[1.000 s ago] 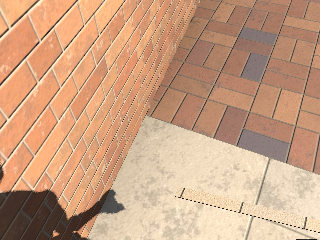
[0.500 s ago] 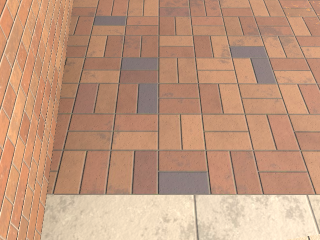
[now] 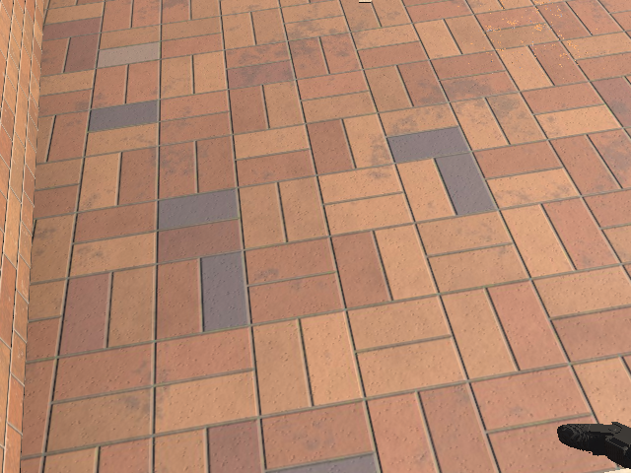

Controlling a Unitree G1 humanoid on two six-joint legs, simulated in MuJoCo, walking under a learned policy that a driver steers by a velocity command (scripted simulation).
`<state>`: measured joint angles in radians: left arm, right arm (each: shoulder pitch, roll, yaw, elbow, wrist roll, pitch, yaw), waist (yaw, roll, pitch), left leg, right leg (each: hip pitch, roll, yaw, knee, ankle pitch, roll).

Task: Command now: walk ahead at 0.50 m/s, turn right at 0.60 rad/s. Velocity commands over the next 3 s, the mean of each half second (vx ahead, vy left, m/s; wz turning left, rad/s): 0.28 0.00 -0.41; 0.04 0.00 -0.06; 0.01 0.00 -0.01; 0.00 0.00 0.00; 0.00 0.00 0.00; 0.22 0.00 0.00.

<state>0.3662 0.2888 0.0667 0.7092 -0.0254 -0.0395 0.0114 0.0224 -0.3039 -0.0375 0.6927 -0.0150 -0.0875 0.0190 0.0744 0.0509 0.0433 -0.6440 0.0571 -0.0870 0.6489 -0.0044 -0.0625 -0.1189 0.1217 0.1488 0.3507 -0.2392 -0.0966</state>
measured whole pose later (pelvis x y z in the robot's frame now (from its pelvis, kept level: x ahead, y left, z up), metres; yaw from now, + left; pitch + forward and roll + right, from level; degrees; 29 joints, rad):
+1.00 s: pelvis +0.26 -0.03 +0.00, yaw -12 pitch -2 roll +0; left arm 0.11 0.25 0.05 0.91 0.00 0.04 0.02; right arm 0.17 -0.29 -0.01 1.01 -0.01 0.00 -0.03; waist -0.02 0.01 0.04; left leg -0.07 0.08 0.03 0.38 -0.28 -0.07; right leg -0.20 0.06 0.02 0.45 -0.22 -0.05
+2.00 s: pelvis +0.26 -0.01 +0.00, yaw -13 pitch -1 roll +0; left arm 0.12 0.21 0.05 1.11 -0.01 0.05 0.04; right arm 0.34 -0.21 0.01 1.08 -0.01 -0.03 -0.04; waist -0.01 0.00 0.03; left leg -0.11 0.06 0.04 0.41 -0.29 -0.04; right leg -0.23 0.03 0.04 0.45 -0.21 -0.02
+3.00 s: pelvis +0.36 -0.05 -0.01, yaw -12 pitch +1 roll +0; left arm 0.42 0.17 0.05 1.11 -0.02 -0.10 -0.01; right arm 0.35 -0.22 -0.04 0.97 0.04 -0.11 0.00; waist 0.03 0.02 -0.02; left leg -0.50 0.04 -0.01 1.26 -0.37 0.07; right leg -0.07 0.04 -0.03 0.38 -0.34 -0.04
